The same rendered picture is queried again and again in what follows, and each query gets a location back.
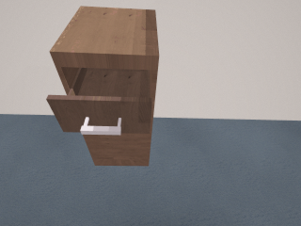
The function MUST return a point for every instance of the drawer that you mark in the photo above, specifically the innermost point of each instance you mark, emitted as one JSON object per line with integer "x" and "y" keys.
{"x": 105, "y": 95}

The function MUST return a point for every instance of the handle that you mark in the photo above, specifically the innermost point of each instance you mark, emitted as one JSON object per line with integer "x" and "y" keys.
{"x": 100, "y": 130}

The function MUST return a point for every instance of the cabinet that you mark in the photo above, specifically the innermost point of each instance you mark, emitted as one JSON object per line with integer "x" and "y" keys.
{"x": 111, "y": 38}

